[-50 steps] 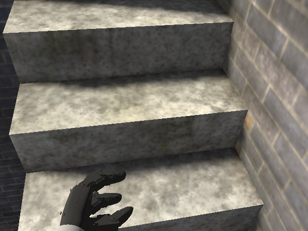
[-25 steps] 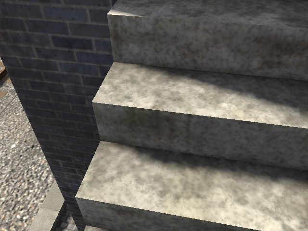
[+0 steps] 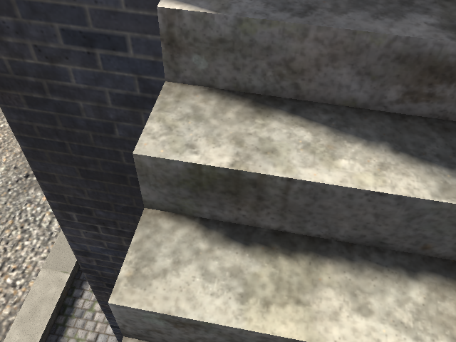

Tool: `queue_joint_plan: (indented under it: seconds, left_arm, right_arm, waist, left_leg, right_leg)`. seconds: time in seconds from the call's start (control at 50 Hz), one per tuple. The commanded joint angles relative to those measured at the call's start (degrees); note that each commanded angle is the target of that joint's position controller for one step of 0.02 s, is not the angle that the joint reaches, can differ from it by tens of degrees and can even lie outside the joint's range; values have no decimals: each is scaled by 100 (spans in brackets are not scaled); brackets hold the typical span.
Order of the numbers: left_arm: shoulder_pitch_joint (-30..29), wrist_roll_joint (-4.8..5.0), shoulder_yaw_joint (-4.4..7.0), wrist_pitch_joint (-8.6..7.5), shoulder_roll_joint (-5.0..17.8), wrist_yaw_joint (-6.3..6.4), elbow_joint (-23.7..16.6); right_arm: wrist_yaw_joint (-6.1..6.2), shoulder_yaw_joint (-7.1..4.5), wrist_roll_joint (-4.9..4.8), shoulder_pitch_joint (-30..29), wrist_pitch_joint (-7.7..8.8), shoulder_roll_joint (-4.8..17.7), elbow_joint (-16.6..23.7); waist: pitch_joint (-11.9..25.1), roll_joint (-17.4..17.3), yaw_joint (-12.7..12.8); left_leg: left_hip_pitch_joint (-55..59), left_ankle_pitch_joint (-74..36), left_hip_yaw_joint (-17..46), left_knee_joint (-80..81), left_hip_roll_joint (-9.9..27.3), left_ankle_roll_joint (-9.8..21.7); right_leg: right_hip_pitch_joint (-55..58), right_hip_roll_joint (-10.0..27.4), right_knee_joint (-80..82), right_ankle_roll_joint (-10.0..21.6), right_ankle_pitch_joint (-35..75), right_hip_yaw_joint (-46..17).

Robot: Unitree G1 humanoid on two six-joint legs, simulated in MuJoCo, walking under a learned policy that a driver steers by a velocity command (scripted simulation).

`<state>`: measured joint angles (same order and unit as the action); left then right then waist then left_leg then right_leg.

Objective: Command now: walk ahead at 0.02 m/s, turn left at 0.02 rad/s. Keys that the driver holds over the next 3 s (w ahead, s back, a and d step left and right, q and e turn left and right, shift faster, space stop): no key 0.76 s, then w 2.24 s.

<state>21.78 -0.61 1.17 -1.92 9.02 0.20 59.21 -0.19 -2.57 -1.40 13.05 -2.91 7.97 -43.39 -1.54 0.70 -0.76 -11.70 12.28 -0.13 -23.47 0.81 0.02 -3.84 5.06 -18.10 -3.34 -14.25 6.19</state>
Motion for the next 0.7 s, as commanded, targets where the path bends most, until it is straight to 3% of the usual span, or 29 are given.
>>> queue_joint_plan:
  seconds: [0.02,0.06,0.14,0.26,0.46,0.7]
  left_arm:
    - [562,19,94,-10,431,-3,-58]
    - [693,-29,85,41,280,24,75]
    - [586,-21,129,63,377,85,77]
    - [581,-17,140,58,331,106,159]
    - [657,-38,160,28,300,118,288]
    - [838,3,150,-14,171,101,373]
  right_arm:
    - [-22,-7,6,91,75,352,351]
    - [21,51,39,145,60,311,348]
    - [67,97,2,178,137,353,327]
    - [92,146,8,201,174,290,310]
    - [101,164,-1,143,199,278,312]
    - [96,171,-38,134,241,308,244]
  waist:
    - [226,-393,73]
    - [215,-317,111]
    - [-59,-273,97]
    - [-191,-165,62]
    - [-182,-147,49]
    - [-220,-87,64]
  left_leg:
    - [323,-2448,472,253,513,389]
    - [259,-2332,480,191,501,416]
    - [154,-1790,543,312,480,389]
    - [163,-1442,529,403,456,384]
    - [205,-1067,466,459,454,327]
    - [149,-1003,465,507,479,308]
  right_leg:
    - [-52,198,136,413,801,-206]
    - [-89,204,49,358,547,-166]
    - [-321,226,137,269,115,-207]
    - [-462,264,229,213,55,-250]
    - [-536,300,329,218,88,-322]
    - [-465,303,422,264,220,-386]
